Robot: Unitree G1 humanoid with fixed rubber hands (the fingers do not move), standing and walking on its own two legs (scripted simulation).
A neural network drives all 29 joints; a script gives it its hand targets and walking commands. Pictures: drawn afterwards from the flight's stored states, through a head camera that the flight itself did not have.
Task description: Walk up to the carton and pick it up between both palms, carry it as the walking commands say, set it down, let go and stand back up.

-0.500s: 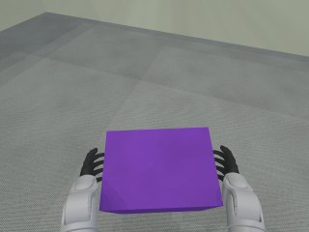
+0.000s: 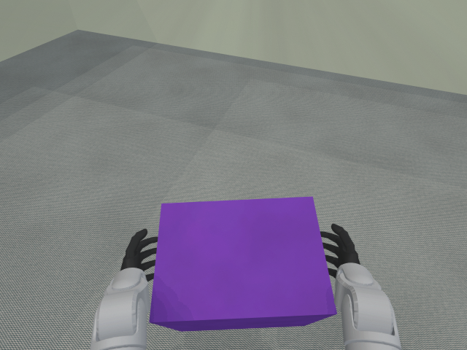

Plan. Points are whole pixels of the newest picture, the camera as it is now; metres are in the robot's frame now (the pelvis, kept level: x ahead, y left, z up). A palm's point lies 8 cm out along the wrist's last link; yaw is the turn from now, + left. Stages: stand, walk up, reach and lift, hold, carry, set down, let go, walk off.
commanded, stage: carry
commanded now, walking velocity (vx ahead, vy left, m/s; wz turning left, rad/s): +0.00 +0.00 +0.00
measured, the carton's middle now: (240, 271) +0.32 -0.01 -0.07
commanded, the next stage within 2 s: none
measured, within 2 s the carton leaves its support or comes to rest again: neither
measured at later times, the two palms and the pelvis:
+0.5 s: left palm (131, 268) +0.27 +0.18 +0.03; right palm (342, 265) +0.27 -0.17 +0.04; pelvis +0.01 +0.01 +0.00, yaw +0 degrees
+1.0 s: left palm (140, 271) +0.27 +0.17 +0.03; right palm (352, 267) +0.27 -0.19 +0.04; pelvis +0.01 +0.00 +0.00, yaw +0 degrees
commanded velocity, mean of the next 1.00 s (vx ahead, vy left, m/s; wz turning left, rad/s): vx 0.00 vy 0.00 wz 0.00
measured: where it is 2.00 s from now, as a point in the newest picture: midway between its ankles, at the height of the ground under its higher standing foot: outside the picture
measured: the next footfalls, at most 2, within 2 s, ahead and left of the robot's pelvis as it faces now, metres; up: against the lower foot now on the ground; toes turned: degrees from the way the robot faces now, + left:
none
